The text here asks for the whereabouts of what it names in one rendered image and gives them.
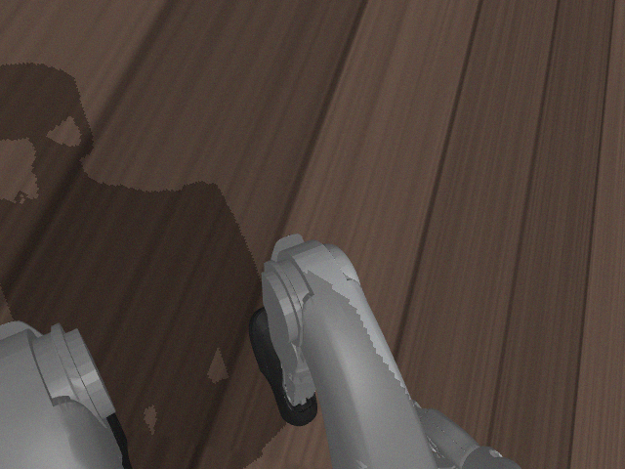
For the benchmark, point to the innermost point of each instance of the right robot arm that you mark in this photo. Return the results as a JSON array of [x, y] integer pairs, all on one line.
[[488, 458]]

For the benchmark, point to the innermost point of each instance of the right robot hand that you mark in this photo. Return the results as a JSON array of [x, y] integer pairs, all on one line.
[[446, 438]]

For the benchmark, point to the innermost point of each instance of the left robot foot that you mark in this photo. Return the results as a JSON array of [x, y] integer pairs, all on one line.
[[120, 439]]

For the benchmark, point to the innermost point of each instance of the right robot foot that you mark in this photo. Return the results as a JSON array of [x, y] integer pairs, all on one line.
[[269, 364]]

